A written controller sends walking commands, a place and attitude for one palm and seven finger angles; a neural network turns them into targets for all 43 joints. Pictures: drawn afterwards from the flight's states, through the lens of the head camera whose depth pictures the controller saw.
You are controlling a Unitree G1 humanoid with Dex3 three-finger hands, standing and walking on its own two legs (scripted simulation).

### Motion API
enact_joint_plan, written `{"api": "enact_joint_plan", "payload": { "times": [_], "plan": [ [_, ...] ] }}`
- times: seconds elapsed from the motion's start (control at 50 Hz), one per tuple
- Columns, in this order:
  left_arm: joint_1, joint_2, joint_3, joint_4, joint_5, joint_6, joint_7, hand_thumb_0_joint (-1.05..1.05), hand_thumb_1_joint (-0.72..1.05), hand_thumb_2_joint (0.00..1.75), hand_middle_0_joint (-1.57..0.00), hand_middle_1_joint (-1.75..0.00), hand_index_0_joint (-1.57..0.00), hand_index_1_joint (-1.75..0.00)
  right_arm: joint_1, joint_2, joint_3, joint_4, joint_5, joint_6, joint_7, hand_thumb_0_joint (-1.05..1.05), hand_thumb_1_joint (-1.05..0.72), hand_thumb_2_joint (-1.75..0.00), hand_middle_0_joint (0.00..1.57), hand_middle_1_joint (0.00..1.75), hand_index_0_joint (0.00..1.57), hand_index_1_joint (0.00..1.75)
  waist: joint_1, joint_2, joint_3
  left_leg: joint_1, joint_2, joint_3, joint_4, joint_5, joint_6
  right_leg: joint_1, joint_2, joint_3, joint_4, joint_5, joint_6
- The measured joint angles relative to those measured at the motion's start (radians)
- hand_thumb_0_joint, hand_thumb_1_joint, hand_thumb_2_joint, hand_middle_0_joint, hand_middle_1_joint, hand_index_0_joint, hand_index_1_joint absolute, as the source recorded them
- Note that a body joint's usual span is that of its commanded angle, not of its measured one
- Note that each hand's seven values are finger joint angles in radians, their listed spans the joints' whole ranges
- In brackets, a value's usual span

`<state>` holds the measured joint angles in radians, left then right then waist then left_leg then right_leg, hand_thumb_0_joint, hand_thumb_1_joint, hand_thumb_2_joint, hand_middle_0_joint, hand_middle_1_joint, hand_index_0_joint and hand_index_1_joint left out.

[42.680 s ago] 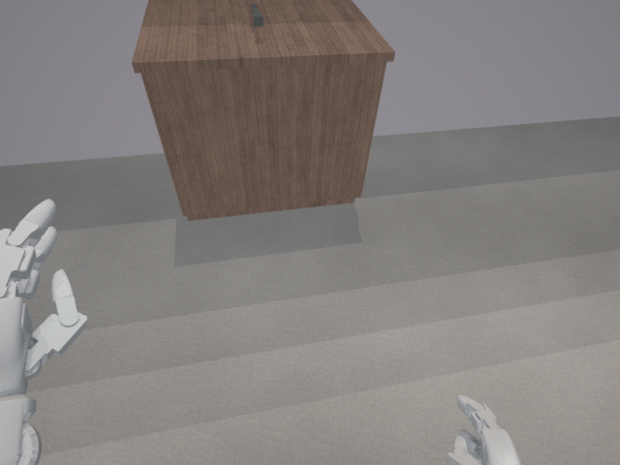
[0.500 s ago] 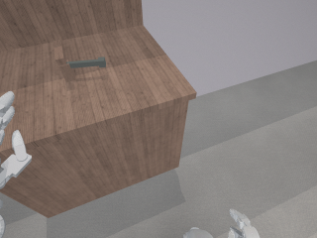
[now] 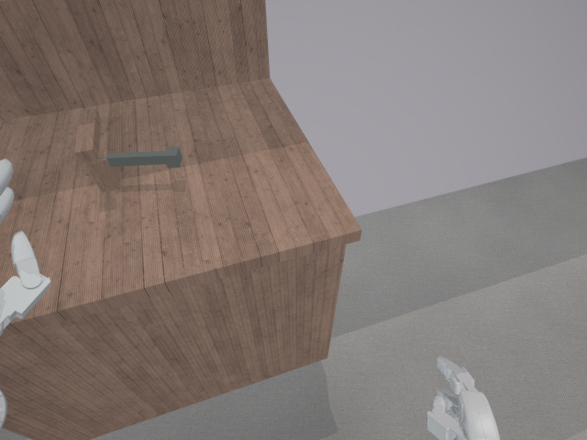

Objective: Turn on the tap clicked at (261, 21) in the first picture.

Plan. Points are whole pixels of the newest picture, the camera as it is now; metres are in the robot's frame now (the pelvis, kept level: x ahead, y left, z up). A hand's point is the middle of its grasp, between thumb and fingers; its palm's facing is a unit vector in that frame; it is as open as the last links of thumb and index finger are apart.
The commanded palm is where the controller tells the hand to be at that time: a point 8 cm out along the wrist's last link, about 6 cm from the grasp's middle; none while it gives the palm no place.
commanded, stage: come to a stop and stand still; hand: left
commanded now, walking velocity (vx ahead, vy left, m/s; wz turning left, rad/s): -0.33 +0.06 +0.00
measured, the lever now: (173, 157) +0.58 +0.27 +0.06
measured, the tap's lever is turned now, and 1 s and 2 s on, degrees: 76 76 76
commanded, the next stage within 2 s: look again from close up in 1.20 s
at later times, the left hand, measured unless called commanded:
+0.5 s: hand (9, 226) +0.26 +0.29 +0.23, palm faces +0.53 -0.68 -0.51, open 7.4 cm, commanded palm +0.17 +0.27 +0.19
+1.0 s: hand (5, 288) +0.21 +0.28 +0.20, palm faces +0.45 -0.83 -0.32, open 7.4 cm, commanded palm +0.16 +0.30 +0.19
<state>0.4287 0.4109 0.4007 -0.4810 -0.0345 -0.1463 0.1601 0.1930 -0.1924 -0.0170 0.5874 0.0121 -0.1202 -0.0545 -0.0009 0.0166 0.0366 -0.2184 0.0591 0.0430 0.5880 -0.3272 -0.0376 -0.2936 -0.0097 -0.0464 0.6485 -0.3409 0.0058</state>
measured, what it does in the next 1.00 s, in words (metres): stands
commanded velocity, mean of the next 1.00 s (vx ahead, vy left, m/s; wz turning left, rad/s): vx -0.05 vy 0.02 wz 0.00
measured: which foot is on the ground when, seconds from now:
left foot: down 0.00-1.00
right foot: down 0.00-1.00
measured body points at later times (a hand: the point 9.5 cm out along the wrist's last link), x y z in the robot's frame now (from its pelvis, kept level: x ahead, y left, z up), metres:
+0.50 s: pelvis +0.01 -0.01 +0.00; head +0.05 -0.01 +0.45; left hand +0.22 +0.32 +0.25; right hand +0.20 -0.23 -0.09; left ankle +0.03 +0.10 -0.73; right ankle +0.02 -0.10 -0.73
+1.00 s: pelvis -0.02 +0.03 +0.01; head -0.04 +0.03 +0.46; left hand +0.18 +0.32 +0.22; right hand +0.13 -0.20 -0.07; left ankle +0.03 +0.10 -0.73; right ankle +0.02 -0.10 -0.73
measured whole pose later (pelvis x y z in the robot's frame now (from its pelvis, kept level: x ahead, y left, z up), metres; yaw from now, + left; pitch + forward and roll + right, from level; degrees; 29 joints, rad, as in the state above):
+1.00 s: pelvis -0.02 +0.03 +0.01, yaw -3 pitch -3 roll -1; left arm 0.34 0.34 0.37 -0.38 -0.02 -0.23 0.12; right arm 0.28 -0.21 0.02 0.61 0.01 -0.15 -0.02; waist 0.04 0.01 -0.01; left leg -0.23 -0.01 0.09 0.48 -0.21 0.05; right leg -0.22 0.01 0.01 0.44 -0.19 0.00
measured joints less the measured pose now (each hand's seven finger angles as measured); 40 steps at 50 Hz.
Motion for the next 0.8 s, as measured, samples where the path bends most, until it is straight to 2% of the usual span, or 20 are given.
{"api": "enact_joint_plan", "payload": {
  "times": [0.02,0.06,0.12,0.16,0.22,0.32,0.4,0.44,0.48,0.52,0.56,0.62,0.66,0.72,0.8],
  "plan": [
    [-0.002,-0.002,0.004,0.011,0.001,0.004,0.0,0.01,0.89,0.9,-0.21,-0.3,-0.21,-0.3,-0.001,0.003,0.007,0.0,0.0,0.0,0.004,0.01,-0.9,-0.9,0.2,0.3,0.2,0.3,0.003,0.006,0.004,-0.002,0.004,-0.002,0.017,-0.012,-0.006,0.017,0.003,0.003,-0.052,0.091,-0.009],
    [-0.004,-0.036,-0.019,0.032,0.002,0.015,-0.008,0.01,0.89,0.9,-0.2,-0.3,-0.21,-0.3,-0.017,0.0,0.014,0.018,-0.004,0.006,0.009,0.01,-0.9,-0.9,0.2,0.3,0.2,0.3,0.0,0.036,0.021,-0.019,0.016,-0.021,0.06,-0.014,-0.002,0.032,0.019,-0.011,-0.059,0.081,-0.032],
    [0.018,-0.086,-0.078,0.032,-0.004,0.033,-0.025,0.01,0.9,0.9,-0.2,-0.3,-0.21,-0.3,-0.031,-0.01,0.017,0.024,-0.008,0.014,0.009,0.01,-0.9,-0.9,0.2,0.3,0.2,0.3,0.004,0.048,0.039,-0.049,-0.014,-0.029,0.091,-0.052,0.009,0.048,0.021,-0.011,-0.101,0.06,-0.041],
    [0.043,-0.088,-0.098,0.001,-0.003,0.035,-0.034,0.01,0.89,0.9,-0.2,-0.3,-0.21,-0.3,-0.045,-0.015,0.02,0.017,-0.014,0.02,0.002,0.01,-0.9,-0.9,0.2,0.3,0.2,0.3,0.008,0.037,0.062,-0.065,-0.037,-0.019,0.081,-0.053,0.016,0.049,0.019,-0.003,-0.122,0.072,-0.04],
    [0.072,-0.053,-0.092,-0.061,-0.004,0.021,-0.032,0.01,0.89,0.9,-0.21,-0.3,-0.21,-0.3,-0.063,-0.024,0.018,-0.003,-0.021,0.031,-0.008,0.01,-0.9,-0.9,0.2,0.3,0.2,0.3,0.008,0.025,0.097,-0.068,-0.049,-0.01,-0.004,0.081,0.022,0.043,0.025,-0.005,-0.127,0.079,-0.037],
    [0.094,0.024,-0.028,-0.117,-0.012,0.005,-0.01,0.02,0.89,0.9,-0.21,-0.3,-0.22,-0.3,-0.075,-0.014,0.0,-0.002,-0.018,0.044,-0.018,0.01,-0.9,-0.9,0.2,0.3,0.2,0.3,0.03,-0.027,0.095,-0.033,-0.068,0.022,-0.085,0.071,0.058,0.018,0.008,0.023,-0.101,0.063,-0.019],
    [0.086,0.027,-0.011,-0.08,-0.003,0.009,0.0,0.01,0.89,0.9,-0.21,-0.3,-0.22,-0.3,-0.064,-0.007,-0.001,-0.004,-0.02,0.023,-0.018,0.01,-0.9,-0.9,0.2,0.3,0.2,0.3,0.037,-0.025,0.065,-0.019,-0.077,0.031,-0.116,0.09,0.06,0.015,0.001,0.034,-0.081,0.007,-0.005],
    [-0.074,0.103,0.019,0.011,0.041,-0.017,-0.059,0.01,0.89,0.9,-0.21,-0.3,-0.22,-0.3,-0.025,-0.014,-0.018,-0.003,-0.032,-0.025,-0.006,0.01,-0.9,-0.9,0.2,0.3,0.2,0.3,0.08,-0.008,0.057,-0.07,-0.063,0.018,-0.045,0.074,0.057,0.005,0.012,0.016,-0.091,0.092,-0.019],
    [-0.241,0.15,0.074,0.122,0.029,-0.05,-0.069,0.01,0.88,0.9,-0.22,-0.3,-0.22,-0.3,-0.034,-0.019,-0.002,0.033,-0.023,-0.026,0.017,0.01,-0.9,-0.9,0.2,0.3,0.2,0.3,0.094,-0.013,0.068,-0.084,-0.057,0.001,-0.016,0.071,0.044,0.002,0.02,0.004,-0.08,0.076,-0.044],
    [-0.312,0.129,0.109,0.194,-0.001,-0.06,-0.056,0.01,0.89,0.9,-0.21,-0.3,-0.22,-0.3,-0.039,-0.018,0.013,0.046,-0.007,-0.022,0.04,0.01,-0.9,-0.9,0.2,0.3,0.2,0.3,0.085,-0.026,0.064,-0.058,-0.059,0.009,-0.066,0.078,0.046,0.002,0.021,0.016,-0.085,0.074,-0.046],
    [-0.275,0.059,0.098,0.199,-0.023,-0.044,-0.046,0.01,0.89,0.9,-0.2,-0.3,-0.21,-0.3,-0.028,-0.023,0.013,0.025,0.007,-0.015,0.065,0.01,-0.9,-0.9,0.2,0.3,0.2,0.3,0.065,-0.026,0.053,-0.038,-0.06,0.031,-0.097,0.103,0.053,0.01,0.02,0.038,-0.106,0.091,-0.033],
    [-0.126,-0.068,-0.024,0.136,-0.015,-0.015,-0.06,0.01,0.9,0.9,-0.19,-0.3,-0.2,-0.3,0.0,-0.042,0.007,-0.02,0.014,-0.008,0.079,0.01,-0.9,-0.9,0.2,0.3,0.2,0.3,0.024,-0.001,0.034,-0.031,-0.055,0.048,-0.092,0.102,0.065,0.024,0.025,0.056,-0.127,0.111,-0.019],
    [-0.024,-0.113,-0.115,0.095,-0.001,-0.006,-0.079,0.01,0.9,0.9,-0.19,-0.3,-0.2,-0.3,0.011,-0.044,0.008,-0.031,0.011,-0.002,0.07,0.01,-0.9,-0.9,0.2,0.3,0.2,0.3,-0.002,0.0,0.027,-0.029,-0.053,0.054,-0.086,0.098,0.069,0.031,0.028,0.061,-0.137,0.118,-0.017],
    [0.066,-0.105,-0.169,0.054,0.006,-0.009,-0.1,0.02,0.89,0.9,-0.2,-0.3,-0.21,-0.3,0.033,-0.029,0.012,-0.038,0.005,0.009,0.044,0.01,-0.9,-0.9,0.2,0.3,0.2,0.3,-0.022,-0.028,0.022,-0.035,-0.051,0.051,-0.078,0.1,0.072,0.034,0.029,0.058,-0.143,0.127,-0.018],
    [0.052,-0.029,-0.098,0.017,0.0,-0.017,-0.073,0.02,0.88,0.9,-0.22,-0.3,-0.22,-0.3,0.062,-0.012,0.017,-0.036,0.003,0.012,0.019,0.01,-0.9,-0.9,0.2,0.3,0.2,0.3,-0.003,-0.064,0.033,-0.034,-0.052,0.048,-0.081,0.113,0.076,0.039,0.028,0.055,-0.153,0.142,-0.017]
  ]
}}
